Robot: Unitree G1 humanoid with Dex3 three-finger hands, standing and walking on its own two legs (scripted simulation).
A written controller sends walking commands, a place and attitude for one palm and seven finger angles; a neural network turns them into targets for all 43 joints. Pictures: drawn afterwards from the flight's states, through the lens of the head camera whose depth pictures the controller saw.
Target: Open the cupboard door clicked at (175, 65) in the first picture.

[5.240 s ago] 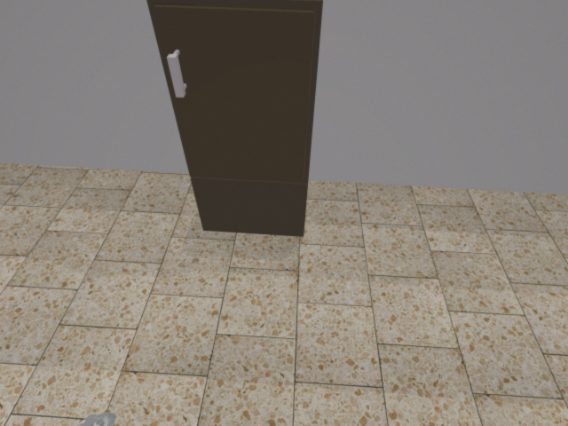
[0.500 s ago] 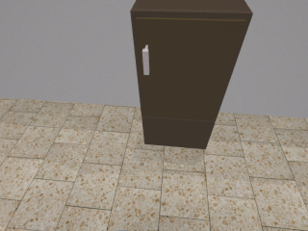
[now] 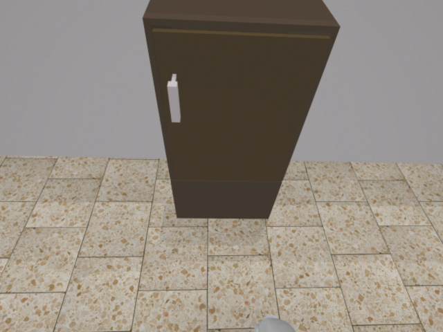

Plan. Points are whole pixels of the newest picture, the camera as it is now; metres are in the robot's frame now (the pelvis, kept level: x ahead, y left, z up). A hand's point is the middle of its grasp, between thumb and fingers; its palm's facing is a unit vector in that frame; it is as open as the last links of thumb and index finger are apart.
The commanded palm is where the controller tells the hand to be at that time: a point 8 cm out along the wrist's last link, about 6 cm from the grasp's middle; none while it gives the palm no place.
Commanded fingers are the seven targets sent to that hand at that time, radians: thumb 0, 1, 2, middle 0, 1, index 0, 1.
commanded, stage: take the last steps up to it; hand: left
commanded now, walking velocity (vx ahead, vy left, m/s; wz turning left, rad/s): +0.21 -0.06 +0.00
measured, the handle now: (175, 98) +0.69 +0.15 +0.01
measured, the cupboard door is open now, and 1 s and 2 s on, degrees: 0 0 0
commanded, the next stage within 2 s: come to a stop and stand still in 0.14 s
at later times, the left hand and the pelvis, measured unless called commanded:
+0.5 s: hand (158, 326) +0.17 +0.13 -0.18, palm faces +0.10 -0.97 -0.21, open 7.3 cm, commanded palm none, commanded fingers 0.00 0.90 0.90 -0.20 -0.30 -0.20 -0.30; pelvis +0.13 -0.04 -0.01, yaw +2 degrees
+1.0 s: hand out of the picture +0.13 +0.12 -0.19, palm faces +0.05 -0.96 -0.26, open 7.4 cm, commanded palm none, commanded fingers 0.00 0.90 0.90 -0.20 -0.30 -0.20 -0.30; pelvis +0.08 -0.07 -0.04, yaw +1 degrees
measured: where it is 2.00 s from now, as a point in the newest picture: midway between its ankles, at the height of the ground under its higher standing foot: outside the picture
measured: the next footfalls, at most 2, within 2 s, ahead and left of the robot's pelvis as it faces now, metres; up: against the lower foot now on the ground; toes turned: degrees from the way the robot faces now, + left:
right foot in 0.10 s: +0.16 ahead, -0.14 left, +0.00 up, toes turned -9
left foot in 0.50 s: +0.22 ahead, +0.07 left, +0.00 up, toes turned +8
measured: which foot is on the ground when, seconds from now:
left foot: down 0.00-0.10, up 0.12-0.48, down 0.50-1.00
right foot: up 0.00-0.08, down 0.10-0.54, up 0.56-0.82, down 0.84-1.00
